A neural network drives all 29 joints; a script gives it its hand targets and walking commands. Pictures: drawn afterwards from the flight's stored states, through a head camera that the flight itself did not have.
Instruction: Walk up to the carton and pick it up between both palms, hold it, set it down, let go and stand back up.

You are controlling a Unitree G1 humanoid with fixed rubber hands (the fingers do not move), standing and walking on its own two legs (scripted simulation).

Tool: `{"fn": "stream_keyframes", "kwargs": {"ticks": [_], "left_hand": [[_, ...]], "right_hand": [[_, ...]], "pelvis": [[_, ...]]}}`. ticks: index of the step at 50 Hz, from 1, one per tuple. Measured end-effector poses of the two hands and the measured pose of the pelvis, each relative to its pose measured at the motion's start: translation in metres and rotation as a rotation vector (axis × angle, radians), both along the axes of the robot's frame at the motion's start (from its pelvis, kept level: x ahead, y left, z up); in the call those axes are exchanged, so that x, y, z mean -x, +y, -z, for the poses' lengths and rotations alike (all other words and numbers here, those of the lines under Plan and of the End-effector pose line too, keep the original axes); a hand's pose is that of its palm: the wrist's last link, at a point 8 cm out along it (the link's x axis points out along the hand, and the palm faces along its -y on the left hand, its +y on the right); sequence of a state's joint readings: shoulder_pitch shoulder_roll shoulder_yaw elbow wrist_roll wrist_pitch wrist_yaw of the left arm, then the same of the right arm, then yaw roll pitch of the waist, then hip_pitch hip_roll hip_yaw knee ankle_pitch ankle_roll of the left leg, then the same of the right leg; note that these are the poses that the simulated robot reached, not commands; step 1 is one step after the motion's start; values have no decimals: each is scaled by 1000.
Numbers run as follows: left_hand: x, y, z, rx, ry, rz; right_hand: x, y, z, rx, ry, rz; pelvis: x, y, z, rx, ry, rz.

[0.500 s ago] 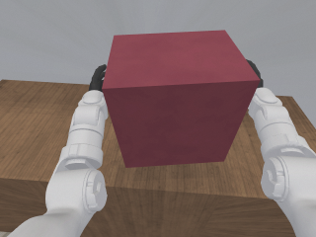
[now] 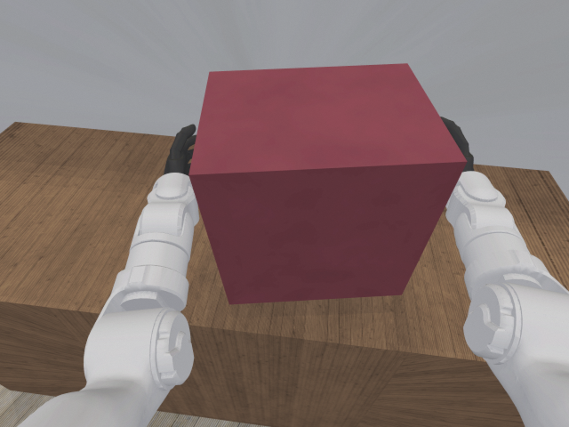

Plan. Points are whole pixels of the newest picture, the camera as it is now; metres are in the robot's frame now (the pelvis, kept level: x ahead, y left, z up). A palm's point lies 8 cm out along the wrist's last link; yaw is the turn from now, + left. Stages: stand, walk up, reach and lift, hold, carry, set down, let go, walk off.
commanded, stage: set down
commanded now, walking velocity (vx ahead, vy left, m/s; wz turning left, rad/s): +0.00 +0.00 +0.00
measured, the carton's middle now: (312, 191) +0.46 +0.02 +0.10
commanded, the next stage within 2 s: none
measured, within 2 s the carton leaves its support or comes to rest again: rests again in 1.64 s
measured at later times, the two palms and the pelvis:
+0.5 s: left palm (190, 194) +0.42 +0.21 +0.11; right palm (444, 181) +0.47 -0.18 +0.14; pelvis +0.00 +0.00 +0.00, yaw -2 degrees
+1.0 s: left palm (204, 193) +0.45 +0.20 +0.09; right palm (445, 177) +0.50 -0.19 +0.13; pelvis +0.01 +0.00 -0.01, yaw -4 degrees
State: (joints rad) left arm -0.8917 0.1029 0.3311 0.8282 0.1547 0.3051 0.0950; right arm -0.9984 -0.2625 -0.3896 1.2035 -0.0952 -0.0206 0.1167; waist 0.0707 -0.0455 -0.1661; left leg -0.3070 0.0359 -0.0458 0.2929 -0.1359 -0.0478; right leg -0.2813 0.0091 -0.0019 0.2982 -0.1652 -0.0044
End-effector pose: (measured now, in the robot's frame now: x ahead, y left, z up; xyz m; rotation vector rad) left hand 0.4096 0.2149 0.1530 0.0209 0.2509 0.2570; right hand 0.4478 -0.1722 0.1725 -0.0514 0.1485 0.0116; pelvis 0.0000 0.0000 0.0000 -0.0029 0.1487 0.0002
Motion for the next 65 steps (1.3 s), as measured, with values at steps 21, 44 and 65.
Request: {"fn": "stream_keyframes", "kwargs": {"ticks": [21,44,65], "left_hand": [[-11,-10,31,27,39,-18],[-34,-8,56,43,64,-26],[-38,-18,63,61,30,-16]], "right_hand": [[-18,-9,25,28,37,-16],[-45,-5,40,7,66,-16],[-41,-16,57,30,46,-6]], "pelvis": [[0,-5,2,-7,84,30],[-13,4,5,-2,169,56],[-3,8,6,-16,201,79]]}}
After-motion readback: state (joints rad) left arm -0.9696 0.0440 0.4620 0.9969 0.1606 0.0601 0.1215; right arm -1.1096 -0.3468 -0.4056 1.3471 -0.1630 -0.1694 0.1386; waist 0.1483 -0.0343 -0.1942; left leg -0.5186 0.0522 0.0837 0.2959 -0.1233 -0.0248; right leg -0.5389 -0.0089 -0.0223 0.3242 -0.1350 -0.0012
